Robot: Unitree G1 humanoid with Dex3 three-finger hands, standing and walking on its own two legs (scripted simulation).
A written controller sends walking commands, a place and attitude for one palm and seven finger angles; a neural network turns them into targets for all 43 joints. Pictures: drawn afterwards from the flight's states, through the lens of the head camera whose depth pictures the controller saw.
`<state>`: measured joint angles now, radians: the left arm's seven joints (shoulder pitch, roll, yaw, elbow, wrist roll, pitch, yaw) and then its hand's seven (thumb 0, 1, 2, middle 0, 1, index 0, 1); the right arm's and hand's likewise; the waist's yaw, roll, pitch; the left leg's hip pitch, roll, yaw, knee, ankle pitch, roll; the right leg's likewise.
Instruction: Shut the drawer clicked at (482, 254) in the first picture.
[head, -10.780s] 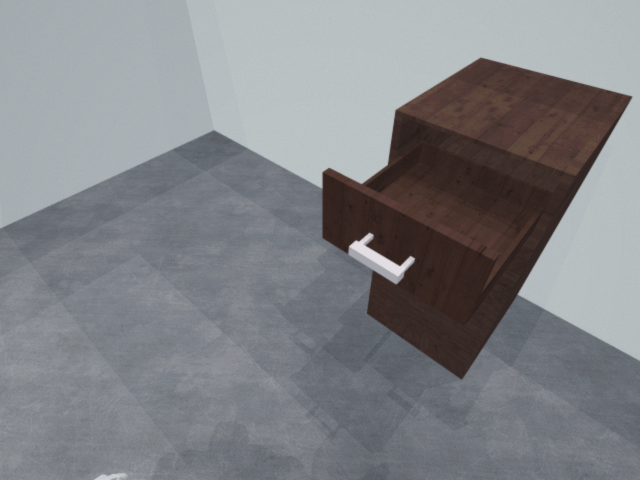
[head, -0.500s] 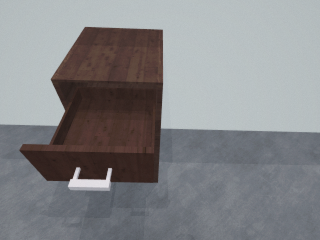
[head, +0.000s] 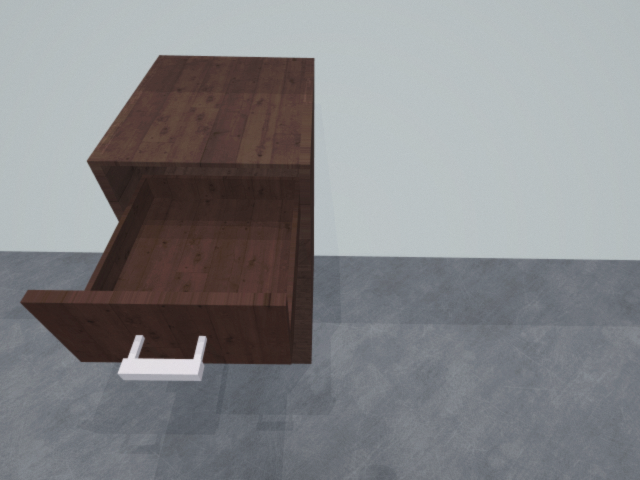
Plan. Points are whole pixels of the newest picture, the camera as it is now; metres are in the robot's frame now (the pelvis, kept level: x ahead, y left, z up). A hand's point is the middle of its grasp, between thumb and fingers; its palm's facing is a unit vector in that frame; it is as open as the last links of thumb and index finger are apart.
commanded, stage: look again from close up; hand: left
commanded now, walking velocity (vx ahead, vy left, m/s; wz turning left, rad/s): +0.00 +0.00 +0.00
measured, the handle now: (166, 355) +0.29 +0.24 -0.05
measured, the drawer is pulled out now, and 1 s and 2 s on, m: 0.29 0.27 0.27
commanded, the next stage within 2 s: raise the hand and make a fist in 0.46 s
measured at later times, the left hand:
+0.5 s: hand out of the picture +0.01 +0.21 -0.18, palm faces +0.03 -0.98 -0.19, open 7.4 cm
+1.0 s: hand out of the picture +0.10 +0.18 -0.04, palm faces +0.11 -0.99 -0.03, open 6.0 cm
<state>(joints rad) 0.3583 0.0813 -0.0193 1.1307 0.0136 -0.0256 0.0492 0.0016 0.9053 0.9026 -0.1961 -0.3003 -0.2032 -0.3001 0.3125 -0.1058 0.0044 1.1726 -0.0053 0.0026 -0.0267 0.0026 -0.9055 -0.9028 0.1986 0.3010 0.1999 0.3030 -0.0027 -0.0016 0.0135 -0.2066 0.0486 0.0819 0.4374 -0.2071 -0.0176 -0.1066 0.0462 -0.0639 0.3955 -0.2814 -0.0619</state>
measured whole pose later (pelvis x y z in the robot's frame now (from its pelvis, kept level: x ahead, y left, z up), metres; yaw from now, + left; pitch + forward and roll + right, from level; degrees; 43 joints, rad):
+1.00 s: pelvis -0.05 +0.02 -0.08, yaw +2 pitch +12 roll -1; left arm 0.60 0.16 0.00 -0.05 -0.13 -0.61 -0.11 0.01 0.90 0.90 -0.47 -0.59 -0.45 -0.58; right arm 0.12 -0.25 -0.05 0.54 -0.02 -0.25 0.01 0.01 -0.90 -0.90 0.20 0.30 0.20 0.30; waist 0.04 -0.03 -0.14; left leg -0.86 0.01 0.00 1.10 -0.44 0.02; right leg -0.77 0.00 -0.11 1.10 -0.54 -0.06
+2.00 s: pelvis -0.03 +0.04 -0.06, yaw +2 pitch +8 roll -3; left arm 0.74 0.19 0.01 -0.42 -0.21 -0.25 -0.15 0.02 0.90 0.90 -1.37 -1.58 -1.38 -1.58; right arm 0.23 -0.18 0.04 0.44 0.05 -0.17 -0.02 0.01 -0.90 -0.90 0.20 0.30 0.21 0.30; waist 0.03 0.05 -0.14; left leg -0.68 0.00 0.01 0.98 -0.44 0.05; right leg -0.57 0.00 -0.10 0.92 -0.49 -0.02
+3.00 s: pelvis -0.02 +0.01 -0.07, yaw +3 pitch +11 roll -1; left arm 0.61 0.21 0.11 -0.19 -0.26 -0.36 -0.22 0.02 0.90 0.90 -1.39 -1.60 -1.40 -1.60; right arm 0.24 -0.23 -0.01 0.52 0.04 -0.17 -0.05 0.01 -0.90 -0.90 0.20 0.30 0.20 0.30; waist -0.01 0.03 -0.14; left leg -0.76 0.02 -0.01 1.01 -0.45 0.00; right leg -0.66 0.03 -0.12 0.98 -0.53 -0.06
